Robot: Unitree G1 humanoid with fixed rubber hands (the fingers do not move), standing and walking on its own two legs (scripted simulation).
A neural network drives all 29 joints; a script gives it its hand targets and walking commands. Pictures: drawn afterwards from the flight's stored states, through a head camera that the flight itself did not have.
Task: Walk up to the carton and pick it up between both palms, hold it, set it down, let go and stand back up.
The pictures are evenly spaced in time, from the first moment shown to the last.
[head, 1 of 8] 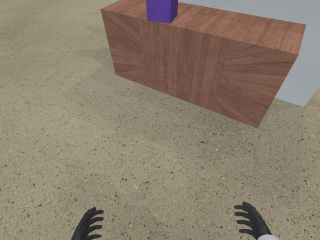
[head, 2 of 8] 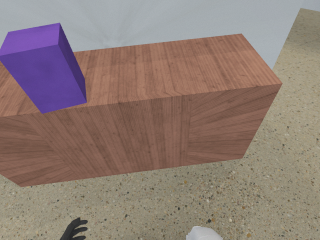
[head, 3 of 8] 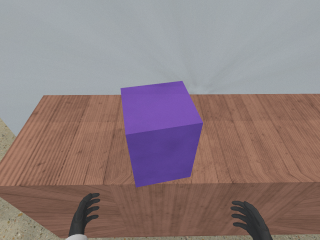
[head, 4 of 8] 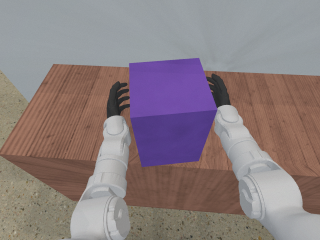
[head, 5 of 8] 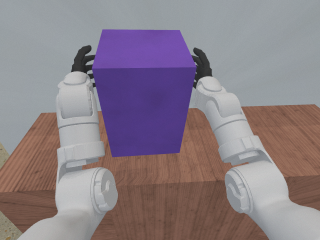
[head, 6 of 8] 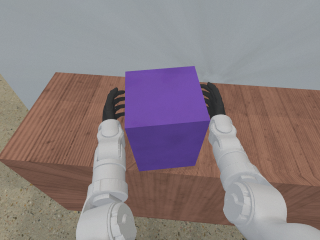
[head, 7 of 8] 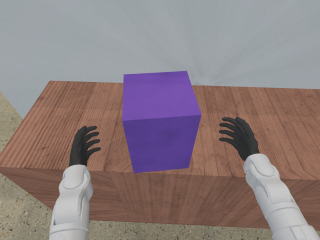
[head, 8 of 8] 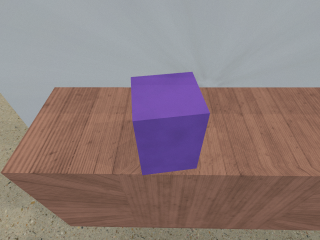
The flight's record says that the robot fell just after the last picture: no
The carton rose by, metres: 0.22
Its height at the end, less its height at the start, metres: +0.00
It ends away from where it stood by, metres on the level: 0.01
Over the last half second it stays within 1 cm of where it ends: yes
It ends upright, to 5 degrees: yes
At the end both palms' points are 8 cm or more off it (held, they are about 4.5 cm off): yes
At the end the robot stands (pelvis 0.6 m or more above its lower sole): yes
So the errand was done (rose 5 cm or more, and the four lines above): yes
